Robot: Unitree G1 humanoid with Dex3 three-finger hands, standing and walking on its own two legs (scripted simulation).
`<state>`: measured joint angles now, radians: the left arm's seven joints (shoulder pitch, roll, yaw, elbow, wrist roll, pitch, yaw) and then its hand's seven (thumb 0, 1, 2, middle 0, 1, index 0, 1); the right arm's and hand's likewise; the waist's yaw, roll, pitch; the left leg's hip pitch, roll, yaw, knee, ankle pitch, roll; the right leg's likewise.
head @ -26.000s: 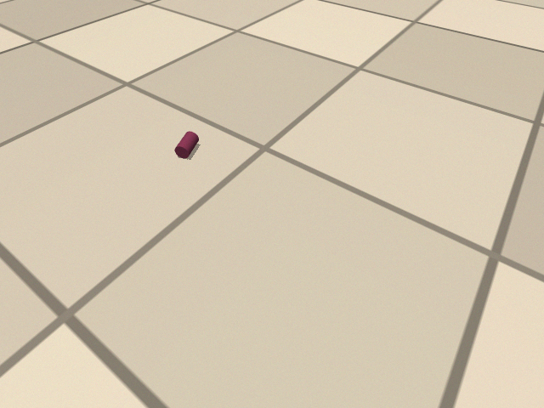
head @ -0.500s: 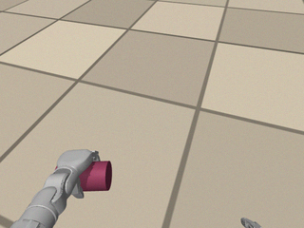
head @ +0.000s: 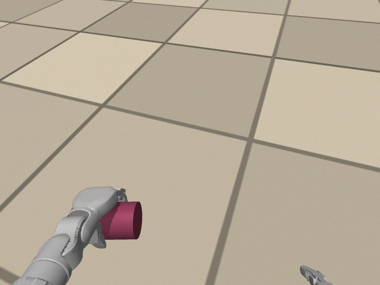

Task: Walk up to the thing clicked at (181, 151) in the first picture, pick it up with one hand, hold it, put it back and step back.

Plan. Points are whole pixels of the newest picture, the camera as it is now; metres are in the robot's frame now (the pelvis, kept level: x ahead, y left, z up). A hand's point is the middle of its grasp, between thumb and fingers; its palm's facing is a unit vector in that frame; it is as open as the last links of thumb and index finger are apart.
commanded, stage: hold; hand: left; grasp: from above
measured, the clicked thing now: (107, 220) +0.30 +0.22 -0.06
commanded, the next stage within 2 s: crouch in 0.74 s
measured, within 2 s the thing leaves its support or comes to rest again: neither
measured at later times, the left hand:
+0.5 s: hand (103, 220) +0.29 +0.22 -0.03, palm faces -0.46 -0.06 -0.89, open 11.1 cm
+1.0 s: hand (102, 219) +0.29 +0.22 -0.03, palm faces -0.46 -0.06 -0.89, open 11.1 cm
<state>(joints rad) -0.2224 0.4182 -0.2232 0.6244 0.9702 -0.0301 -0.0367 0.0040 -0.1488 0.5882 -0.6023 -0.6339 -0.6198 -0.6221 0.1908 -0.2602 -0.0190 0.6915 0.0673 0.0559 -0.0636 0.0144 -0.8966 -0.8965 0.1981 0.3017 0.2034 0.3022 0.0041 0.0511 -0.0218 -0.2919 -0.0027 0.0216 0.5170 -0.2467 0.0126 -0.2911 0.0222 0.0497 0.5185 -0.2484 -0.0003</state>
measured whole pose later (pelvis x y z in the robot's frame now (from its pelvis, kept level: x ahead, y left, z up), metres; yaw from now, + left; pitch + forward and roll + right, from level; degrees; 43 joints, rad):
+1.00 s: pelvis +0.00 +0.00 +0.00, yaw +0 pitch +1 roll +0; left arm -0.22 0.42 -0.23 0.62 0.97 -0.04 -0.05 0.00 -0.15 0.61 -0.58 -0.67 -0.60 -0.65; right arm 0.18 -0.26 -0.01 0.68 0.07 0.08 -0.07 0.01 -0.90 -0.90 0.20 0.30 0.20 0.30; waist 0.00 0.05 -0.01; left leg -0.25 -0.01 0.02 0.47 -0.23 0.01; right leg -0.25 0.02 0.05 0.47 -0.23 0.00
